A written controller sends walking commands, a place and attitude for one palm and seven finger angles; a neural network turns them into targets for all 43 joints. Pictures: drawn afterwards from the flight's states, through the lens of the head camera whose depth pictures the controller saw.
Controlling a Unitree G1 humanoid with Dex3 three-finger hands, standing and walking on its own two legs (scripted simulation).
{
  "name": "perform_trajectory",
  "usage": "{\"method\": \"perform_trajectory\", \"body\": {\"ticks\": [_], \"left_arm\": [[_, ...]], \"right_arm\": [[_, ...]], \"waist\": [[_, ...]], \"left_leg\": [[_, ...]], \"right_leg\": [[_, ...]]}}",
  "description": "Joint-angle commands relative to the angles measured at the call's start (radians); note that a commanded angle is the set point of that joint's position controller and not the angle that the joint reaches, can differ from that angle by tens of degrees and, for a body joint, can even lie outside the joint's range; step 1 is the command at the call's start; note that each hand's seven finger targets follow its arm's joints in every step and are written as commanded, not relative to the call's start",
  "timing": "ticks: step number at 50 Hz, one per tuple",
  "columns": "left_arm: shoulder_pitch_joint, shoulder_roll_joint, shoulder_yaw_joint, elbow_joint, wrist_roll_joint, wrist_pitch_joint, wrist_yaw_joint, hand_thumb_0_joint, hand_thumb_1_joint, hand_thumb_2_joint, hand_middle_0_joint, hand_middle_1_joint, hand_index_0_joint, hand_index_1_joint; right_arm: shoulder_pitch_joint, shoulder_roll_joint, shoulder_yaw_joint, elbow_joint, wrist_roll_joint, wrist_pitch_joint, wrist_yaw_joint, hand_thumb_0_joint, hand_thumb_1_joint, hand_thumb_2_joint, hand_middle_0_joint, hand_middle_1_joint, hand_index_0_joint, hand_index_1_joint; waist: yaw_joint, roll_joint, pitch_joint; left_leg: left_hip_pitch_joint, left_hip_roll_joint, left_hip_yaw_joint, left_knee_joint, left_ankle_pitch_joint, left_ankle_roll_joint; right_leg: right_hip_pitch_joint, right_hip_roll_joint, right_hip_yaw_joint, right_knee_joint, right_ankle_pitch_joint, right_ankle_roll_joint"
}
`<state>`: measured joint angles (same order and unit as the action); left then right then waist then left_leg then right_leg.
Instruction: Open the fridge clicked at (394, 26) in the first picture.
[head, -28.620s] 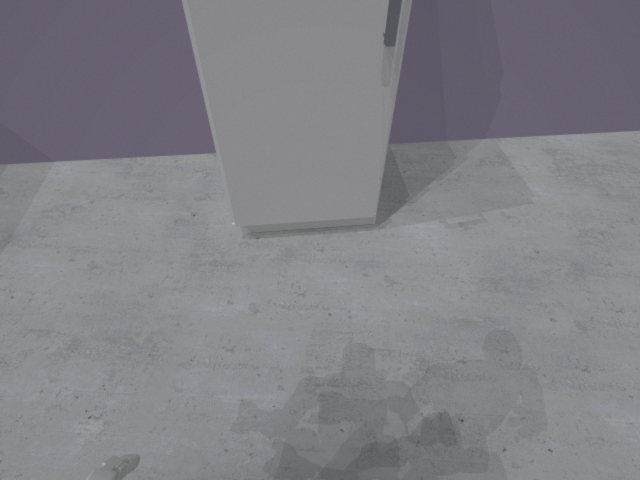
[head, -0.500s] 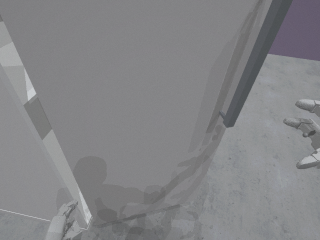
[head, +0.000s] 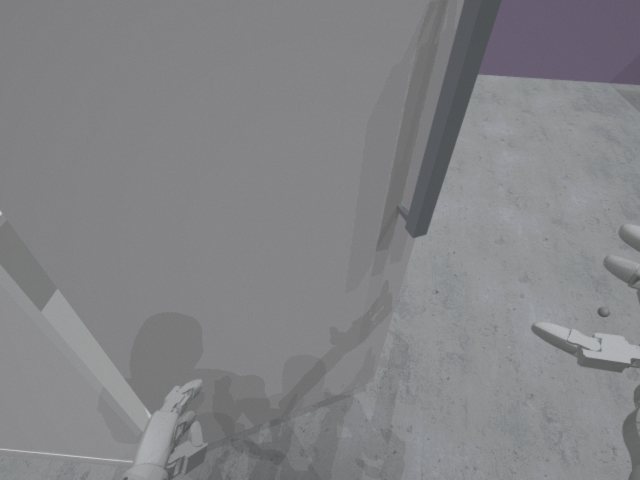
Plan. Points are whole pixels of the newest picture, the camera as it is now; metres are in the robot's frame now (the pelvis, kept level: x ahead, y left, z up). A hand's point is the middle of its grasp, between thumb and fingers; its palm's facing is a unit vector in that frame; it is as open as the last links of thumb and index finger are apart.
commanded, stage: draw the hand back to the body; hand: right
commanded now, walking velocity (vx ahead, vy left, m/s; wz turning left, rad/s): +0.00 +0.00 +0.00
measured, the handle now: (436, 117) +0.50 -0.17 +0.23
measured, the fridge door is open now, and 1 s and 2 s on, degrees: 64 64 64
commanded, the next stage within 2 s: step back with the hand held close in 0.80 s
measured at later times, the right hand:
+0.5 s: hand (594, 363) +0.19 -0.26 +0.15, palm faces +0.50 +0.79 -0.36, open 8.1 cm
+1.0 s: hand (598, 358) +0.19 -0.26 +0.15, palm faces +0.49 +0.79 -0.36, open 7.4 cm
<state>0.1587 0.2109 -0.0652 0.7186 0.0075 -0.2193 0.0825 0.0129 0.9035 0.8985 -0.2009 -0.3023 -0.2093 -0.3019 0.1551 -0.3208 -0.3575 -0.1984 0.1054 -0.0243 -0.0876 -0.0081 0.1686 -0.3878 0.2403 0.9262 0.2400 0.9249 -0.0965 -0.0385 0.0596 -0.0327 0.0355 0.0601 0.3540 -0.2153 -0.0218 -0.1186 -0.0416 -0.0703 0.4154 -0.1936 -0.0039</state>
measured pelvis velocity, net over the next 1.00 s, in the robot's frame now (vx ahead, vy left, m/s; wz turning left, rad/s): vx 0.00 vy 0.01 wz -0.01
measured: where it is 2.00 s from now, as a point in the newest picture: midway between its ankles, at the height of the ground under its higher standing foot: outside the picture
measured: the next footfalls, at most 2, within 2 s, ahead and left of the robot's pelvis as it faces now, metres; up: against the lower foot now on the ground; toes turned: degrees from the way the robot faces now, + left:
left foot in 1.76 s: -0.07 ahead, +0.10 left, +0.00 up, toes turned -3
right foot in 1.98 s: -0.10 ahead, -0.15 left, +0.00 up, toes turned -6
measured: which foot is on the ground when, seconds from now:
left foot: down 0.00-1.00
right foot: down 0.00-1.00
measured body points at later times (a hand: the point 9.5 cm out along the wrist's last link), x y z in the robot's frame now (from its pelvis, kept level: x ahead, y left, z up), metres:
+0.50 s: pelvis +0.01 +0.02 +0.00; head -0.02 +0.04 +0.45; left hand +0.20 +0.25 -0.08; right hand +0.16 -0.29 +0.17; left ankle -0.01 +0.14 -0.74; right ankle +0.03 -0.11 -0.74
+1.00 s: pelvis +0.00 +0.01 +0.00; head -0.03 +0.03 +0.45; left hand +0.19 +0.24 -0.09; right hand +0.16 -0.30 +0.17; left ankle -0.01 +0.14 -0.74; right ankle +0.03 -0.11 -0.74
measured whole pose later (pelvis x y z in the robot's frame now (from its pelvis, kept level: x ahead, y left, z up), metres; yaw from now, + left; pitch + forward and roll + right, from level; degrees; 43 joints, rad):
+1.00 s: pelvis +0.00 +0.01 +0.00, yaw +0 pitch -6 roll +1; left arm 0.17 0.23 -0.02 0.70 0.01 -0.15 0.09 0.01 0.91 0.90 -0.20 -0.30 -0.21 -0.30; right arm 0.43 -0.32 -0.36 -0.35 0.06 -0.10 -0.11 0.02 -0.89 -0.90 0.21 0.30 0.21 0.30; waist -0.06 -0.06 0.04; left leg -0.04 0.01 0.07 0.37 -0.22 -0.01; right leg -0.13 -0.07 -0.05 0.44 -0.20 0.01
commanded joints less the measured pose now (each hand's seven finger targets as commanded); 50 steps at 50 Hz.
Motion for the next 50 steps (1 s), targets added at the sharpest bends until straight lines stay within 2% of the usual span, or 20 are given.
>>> {"method": "perform_trajectory", "body": {"ticks": [1, 9, 10, 14, 15, 18, 19, 21, 22, 25, 29, 33, 37, 41, 42, 45, 46, 47, 48, 50], "left_arm": [[-0.138, 0.146, 0.07, -0.135, 0.006, -0.043, 0.016, 0.0, 0.9, 0.9, -0.2, -0.3, -0.2, -0.3], [-0.15, 0.135, 0.08, -0.143, 0.012, -0.003, 0.01, 0.0, 0.9, 0.9, -0.2, -0.3, -0.2, -0.3], [-0.148, 0.131, 0.079, -0.147, 0.01, 0.002, 0.007, 0.0, 0.9, 0.9, -0.2, -0.3, -0.2, -0.3], [-0.147, 0.131, 0.089, -0.16, 0.012, 0.009, 0.008, 0.0, 0.9, 0.9, -0.2, -0.3, -0.2, -0.3], [-0.145, 0.129, 0.09, -0.164, 0.011, 0.01, 0.006, 0.0, 0.9, 0.9, -0.2, -0.3, -0.2, -0.3], [-0.144, 0.124, 0.092, -0.167, 0.009, 0.011, 0.01, 0.0, 0.9, 0.9, -0.2, -0.3, -0.2, -0.3], [-0.147, 0.129, 0.095, -0.167, 0.01, 0.008, 0.012, 0.0, 0.9, 0.9, -0.2, -0.3, -0.2, -0.3], [-0.14, 0.124, 0.093, -0.168, 0.01, 0.006, 0.016, 0.0, 0.9, 0.9, -0.2, -0.3, -0.2, -0.3], [-0.142, 0.123, 0.093, -0.166, 0.009, 0.005, 0.018, 0.0, 0.9, 0.9, -0.2, -0.3, -0.2, -0.3], [-0.139, 0.128, 0.096, -0.156, 0.012, -0.004, 0.029, 0.0, 0.9, 0.9, -0.2, -0.3, -0.2, -0.3], [-0.14, 0.129, 0.097, -0.148, 0.013, -0.009, 0.035, 0.0, 0.9, 0.9, -0.2, -0.3, -0.2, -0.3], [-0.141, 0.118, 0.091, -0.15, 0.014, -0.012, 0.03, 0.0, 0.9, 0.9, -0.2, -0.3, -0.2, -0.3], [-0.146, 0.118, 0.089, -0.153, 0.012, -0.007, 0.028, 0.0, 0.9, 0.9, -0.2, -0.3, -0.2, -0.3], [-0.147, 0.116, 0.088, -0.152, 0.013, -0.009, 0.03, 0.0, 0.9, 0.9, -0.2, -0.3, -0.2, -0.3], [-0.146, 0.115, 0.088, -0.154, 0.014, -0.011, 0.029, 0.0, 0.9, 0.9, -0.2, -0.3, -0.2, -0.3], [-0.144, 0.117, 0.089, -0.155, 0.014, -0.012, 0.03, 0.0, 0.9, 0.9, -0.2, -0.3, -0.2, -0.3], [-0.15, 0.114, 0.086, -0.155, 0.012, -0.015, 0.028, 0.0, 0.9, 0.9, -0.2, -0.3, -0.2, -0.3], [-0.136, 0.118, 0.069, -0.191, 0.001, 0.014, 0.018, 0.0, 0.9, 0.9, -0.2, -0.3, -0.2, -0.3], [-0.123, 0.105, 0.069, -0.176, 0.003, 0.031, 0.015, 0.0, 0.9, 0.9, -0.2, -0.3, -0.2, -0.3], [-0.12, 0.105, 0.074, -0.191, 0.003, 0.048, 0.015, 0.0, 0.9, 0.9, -0.2, -0.3, -0.2, -0.3]], "right_arm": [[-0.21, -0.212, -0.054, -0.264, -0.028, -0.088, -0.041, 0.0, -0.175, -0.55, 0.225, 0.725, 0.225, 0.725], [0.016, -0.213, -0.098, -0.277, -0.027, -0.091, -0.037, 0.0, -0.465, -0.69, 0.215, 0.555, 0.215, 0.555], [0.039, -0.206, -0.094, -0.285, -0.026, -0.09, -0.034, 0.0, -0.501, -0.707, 0.214, 0.534, 0.214, 0.534], [0.127, -0.22, -0.116, -0.333, -0.024, -0.096, -0.034, 0.0, -0.646, -0.777, 0.209, 0.449, 0.209, 0.449], [0.144, -0.216, -0.114, -0.348, -0.024, -0.096, -0.034, 0.0, -0.682, -0.795, 0.207, 0.427, 0.207, 0.427], [0.167, -0.209, -0.107, -0.363, -0.025, -0.101, -0.037, 0.0, -0.791, -0.848, 0.204, 0.364, 0.204, 0.364], [0.166, -0.216, -0.109, -0.39, -0.027, -0.105, -0.037, 0.0, -0.827, -0.865, 0.202, 0.342, 0.202, 0.342], [0.198, -0.206, -0.102, -0.38, -0.028, -0.106, -0.04, 0.0, -0.9, -0.9, 0.2, 0.3, 0.2, 0.3], [0.173, -0.202, -0.092, -0.389, -0.03, -0.109, -0.041, 0.0, -0.9, -0.9, 0.2, 0.3, 0.2, 0.3], [0.129, -0.213, -0.096, -0.371, -0.036, -0.115, -0.05, 0.0, -0.9, -0.9, 0.2, 0.3, 0.2, 0.3], [0.134, -0.213, -0.1, -0.349, -0.035, -0.119, -0.051, 0.0, -0.9, -0.9, 0.2, 0.3, 0.2, 0.3], [0.158, -0.198, -0.09, -0.359, -0.034, -0.123, -0.049, 0.0, -0.9, -0.9, 0.2, 0.3, 0.2, 0.3], [0.16, -0.197, -0.092, -0.339, -0.029, -0.12, -0.042, 0.0, -0.9, -0.9, 0.2, 0.3, 0.2, 0.3], [0.148, -0.208, -0.107, -0.349, -0.031, -0.125, -0.044, 0.0, -0.9, -0.9, 0.2, 0.3, 0.2, 0.3], [0.155, -0.206, -0.106, -0.348, -0.03, -0.127, -0.044, 0.0, -0.9, -0.9, 0.2, 0.3, 0.2, 0.3], [0.164, -0.206, -0.109, -0.351, -0.029, -0.127, -0.041, 0.0, -0.9, -0.9, 0.2, 0.3, 0.2, 0.3], [0.126, -0.173, -0.062, -0.375, -0.033, -0.129, -0.037, 0.0, -0.9, -0.9, 0.2, 0.3, 0.2, 0.3], [0.08, -0.27, -0.145, -0.4, -0.045, -0.152, -0.042, 0.0, -0.9, -0.9, 0.2, 0.3, 0.2, 0.3], [0.152, -0.201, -0.087, -0.344, -0.054, -0.15, -0.034, 0.0, -0.9, -0.9, 0.2, 0.3, 0.2, 0.3], [0.168, -0.213, -0.086, -0.367, -0.063, -0.15, -0.038, 0.0, -0.9, -0.9, 0.2, 0.3, 0.2, 0.3]], "waist": [[0.036, -0.038, -0.144], [0.009, -0.023, -0.12], [0.012, -0.044, -0.108], [0.01, -0.004, -0.109], [0.012, -0.024, -0.112], [0.019, -0.01, -0.067], [0.019, -0.033, -0.076], [0.019, -0.024, -0.065], [0.025, -0.04, -0.056], [0.032, -0.011, -0.03], [0.025, 0.012, -0.051], [0.019, -0.029, -0.069], [0.02, 0.021, -0.029], [0.017, -0.037, -0.035], [0.017, -0.005, -0.034], [0.015, -0.002, -0.051], [0.023, -0.03, -0.051], [0.071, 0.03, 0.041], [0.078, 0.091, 0.013], [0.079, 0.082, -0.049]], "left_leg": [[-0.034, -0.062, -0.008, -0.062, 0.084, 0.04], [0.019, -0.051, -0.009, -0.061, 0.157, 0.04], [0.014, -0.048, -0.011, -0.06, 0.164, 0.038], [0.018, -0.046, -0.012, -0.057, 0.202, 0.033], [0.015, -0.042, -0.014, -0.055, 0.203, 0.031], [-0.02, -0.042, -0.014, -0.071, 0.159, 0.026], [-0.015, -0.041, -0.019, -0.07, 0.169, 0.029], [-0.029, -0.039, -0.017, -0.073, 0.16, 0.025], [-0.042, -0.039, -0.022, -0.081, 0.14, 0.024], [-0.068, -0.035, -0.023, -0.099, 0.089, 0.021], [-0.053, -0.033, -0.028, -0.097, 0.102, 0.021], [-0.033, -0.035, -0.021, -0.082, 0.131, 0.021], [-0.048, -0.038, -0.021, -0.093, 0.091, 0.018], [-0.049, -0.037, -0.022, -0.097, 0.065, 0.023], [-0.045, -0.038, -0.018, -0.094, 0.071, 0.022], [-0.035, -0.038, -0.018, -0.087, 0.09, 0.022], [-0.043, -0.038, -0.018, -0.088, 0.078, 0.02], [-0.202, 0.015, -0.079, -0.112, 0.133, 0.018], [-0.221, 0.057, -0.081, -0.101, 0.126, 0.024], [-0.222, 0.094, -0.098, -0.065, 0.216, 0.035]], "right_leg": [[0.103, 0.006, 0.042, -0.107, 0.115, 0.003], [0.088, 0.015, 0.026, -0.094, 0.186, 0.001], [0.085, 0.015, 0.019, -0.091, 0.187, 0.001], [0.083, 0.016, 0.012, -0.074, 0.206, -0.005], [0.083, 0.017, 0.007, -0.071, 0.202, -0.005], [0.075, 0.018, 0.002, -0.069, 0.154, -0.007], [0.081, 0.019, 0.002, -0.061, 0.161, -0.008], [0.081, 0.021, -0.002, -0.059, 0.151, -0.011], [0.087, 0.023, -0.005, -0.059, 0.134, -0.011], [0.087, 0.022, -0.006, -0.058, 0.093, -0.014], [0.099, 0.025, -0.003, -0.058, 0.102, -0.02], [0.105, 0.026, 0.0, -0.064, 0.13, -0.016], [0.085, 0.021, 0.005, -0.073, 0.102, -0.015], [0.089, 0.022, 0.006, -0.077, 0.085, -0.012], [0.087, 0.021, 0.008, -0.079, 0.088, -0.012], [0.09, 0.021, 0.009, -0.077, 0.105, -0.013], [0.095, 0.023, 0.007, -0.079, 0.097, -0.012], [-0.013, -0.011, 0.019, -0.011, 0.056, -0.022], [-0.038, -0.008, 0.027, 0.036, 0.03, -0.019], [-0.03, -0.009, 0.022, 0.079, 0.074, -0.016]]}}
